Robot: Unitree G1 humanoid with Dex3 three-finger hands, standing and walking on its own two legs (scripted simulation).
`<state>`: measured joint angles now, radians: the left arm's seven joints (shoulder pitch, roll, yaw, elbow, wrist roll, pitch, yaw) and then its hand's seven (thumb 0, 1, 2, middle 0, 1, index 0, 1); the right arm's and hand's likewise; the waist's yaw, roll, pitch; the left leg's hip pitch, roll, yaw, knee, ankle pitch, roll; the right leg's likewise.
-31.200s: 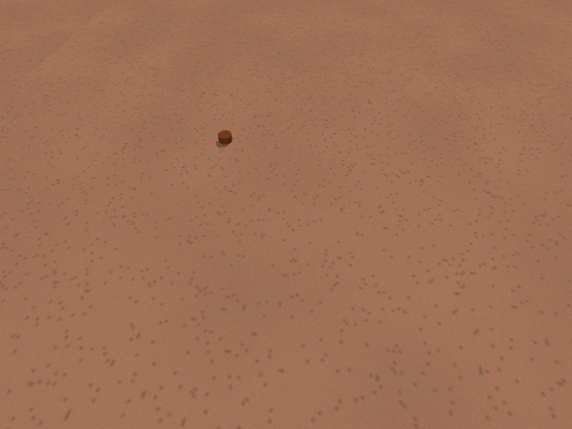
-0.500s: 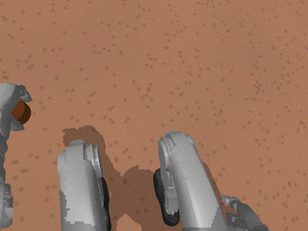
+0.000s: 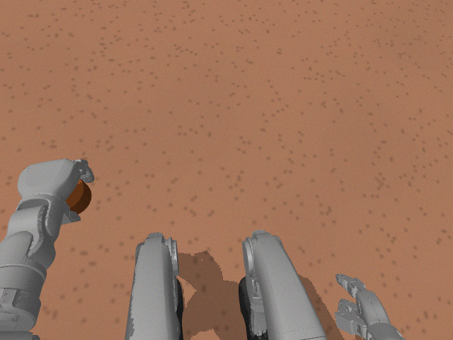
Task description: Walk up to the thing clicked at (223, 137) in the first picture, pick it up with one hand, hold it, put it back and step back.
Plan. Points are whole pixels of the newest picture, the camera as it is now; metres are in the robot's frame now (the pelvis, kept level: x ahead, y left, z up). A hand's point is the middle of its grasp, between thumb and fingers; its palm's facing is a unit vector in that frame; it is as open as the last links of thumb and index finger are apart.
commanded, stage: lift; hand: left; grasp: from above
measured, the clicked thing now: (67, 194) +0.38 +0.29 -0.12
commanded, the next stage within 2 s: hold in 0.84 s
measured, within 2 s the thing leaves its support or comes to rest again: neither
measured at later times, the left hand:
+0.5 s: hand (24, 174) +0.35 +0.26 +0.08, palm faces -0.45 -0.11 -0.89, open 9.0 cm
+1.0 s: hand (4, 127) +0.37 +0.25 +0.15, palm faces -0.44 -0.12 -0.89, open 9.0 cm
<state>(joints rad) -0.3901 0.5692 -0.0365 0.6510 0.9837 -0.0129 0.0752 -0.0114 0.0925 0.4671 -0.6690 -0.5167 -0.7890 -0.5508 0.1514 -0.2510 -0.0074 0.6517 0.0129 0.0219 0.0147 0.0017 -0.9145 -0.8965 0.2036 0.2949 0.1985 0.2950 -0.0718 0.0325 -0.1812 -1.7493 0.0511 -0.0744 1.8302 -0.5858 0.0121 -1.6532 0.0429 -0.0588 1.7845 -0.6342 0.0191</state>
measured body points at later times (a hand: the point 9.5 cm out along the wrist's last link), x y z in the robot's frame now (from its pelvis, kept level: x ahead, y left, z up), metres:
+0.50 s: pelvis +0.04 +0.00 +0.16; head +0.11 +0.02 +0.61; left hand +0.37 +0.26 +0.13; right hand +0.16 -0.26 +0.05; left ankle +0.10 +0.12 -0.48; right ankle +0.09 -0.13 -0.48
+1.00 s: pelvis +0.07 +0.01 +0.23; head +0.12 +0.01 +0.68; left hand +0.39 +0.25 +0.20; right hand +0.18 -0.26 +0.11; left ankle +0.10 +0.12 -0.48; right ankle +0.09 -0.13 -0.48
